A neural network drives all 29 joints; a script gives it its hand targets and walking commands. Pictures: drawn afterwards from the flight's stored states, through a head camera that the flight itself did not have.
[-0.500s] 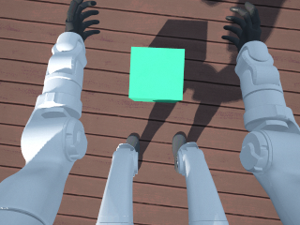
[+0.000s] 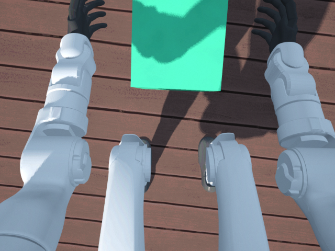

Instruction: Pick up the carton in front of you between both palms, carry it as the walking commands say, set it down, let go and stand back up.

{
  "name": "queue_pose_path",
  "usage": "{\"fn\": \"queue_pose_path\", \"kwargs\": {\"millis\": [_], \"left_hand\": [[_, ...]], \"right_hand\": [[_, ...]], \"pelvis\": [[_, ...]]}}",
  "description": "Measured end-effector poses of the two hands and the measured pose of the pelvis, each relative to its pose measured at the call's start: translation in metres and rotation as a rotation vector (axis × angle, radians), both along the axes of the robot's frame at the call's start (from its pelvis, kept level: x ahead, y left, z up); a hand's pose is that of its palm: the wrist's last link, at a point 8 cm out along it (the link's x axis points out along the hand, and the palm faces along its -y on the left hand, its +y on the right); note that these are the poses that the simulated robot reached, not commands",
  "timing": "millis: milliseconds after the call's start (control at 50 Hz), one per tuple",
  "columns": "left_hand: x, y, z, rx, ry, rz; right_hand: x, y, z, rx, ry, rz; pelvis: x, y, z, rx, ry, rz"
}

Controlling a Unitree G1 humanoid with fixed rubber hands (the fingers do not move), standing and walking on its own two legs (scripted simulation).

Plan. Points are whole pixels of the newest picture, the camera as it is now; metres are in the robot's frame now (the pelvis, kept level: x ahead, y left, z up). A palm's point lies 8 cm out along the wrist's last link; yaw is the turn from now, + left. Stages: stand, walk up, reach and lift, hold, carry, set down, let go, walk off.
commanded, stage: reach and lift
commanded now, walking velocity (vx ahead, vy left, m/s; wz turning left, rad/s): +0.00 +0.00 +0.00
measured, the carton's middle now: (175, 54) +0.51 +0.01 -0.34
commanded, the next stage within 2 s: none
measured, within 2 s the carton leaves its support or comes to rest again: leaves its support in 1.20 s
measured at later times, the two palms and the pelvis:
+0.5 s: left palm (106, 47) +0.51 +0.19 -0.28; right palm (247, 50) +0.50 -0.18 -0.28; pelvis -0.02 +0.00 -0.10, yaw +0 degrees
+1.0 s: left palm (117, 46) +0.51 +0.16 -0.27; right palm (236, 49) +0.51 -0.14 -0.27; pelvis -0.03 +0.00 -0.09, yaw +0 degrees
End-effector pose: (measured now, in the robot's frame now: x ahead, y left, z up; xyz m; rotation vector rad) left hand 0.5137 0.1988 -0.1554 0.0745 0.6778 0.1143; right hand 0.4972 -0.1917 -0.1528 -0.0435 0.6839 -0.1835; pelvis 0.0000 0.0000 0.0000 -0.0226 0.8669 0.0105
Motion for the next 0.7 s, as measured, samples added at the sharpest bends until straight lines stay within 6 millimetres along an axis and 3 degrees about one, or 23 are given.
{"fn": "queue_pose_path", "kwargs": {"millis": [160,380,480,700], "left_hand": [[0.002,-0.006,-0.051,-0.008,0.021,0.008],[0.000,-0.011,-0.120,-0.012,0.062,0.002],[0.000,-0.011,-0.129,-0.012,0.054,0.005],[-0.004,-0.014,-0.119,-0.021,0.045,0.007]], "right_hand": [[0.002,0.005,-0.053,0.008,0.022,0.001],[0.003,0.011,-0.121,0.012,0.069,0.008],[0.006,0.015,-0.130,0.014,0.060,0.020],[0.005,0.024,-0.121,0.020,0.049,0.032]], "pelvis": [[-0.020,0.000,-0.051,0.007,-0.093,0.000],[-0.028,-0.001,-0.089,0.008,-0.197,0.004],[-0.022,-0.001,-0.097,0.006,-0.213,0.001],[-0.021,0.000,-0.098,0.007,-0.192,0.007]]}}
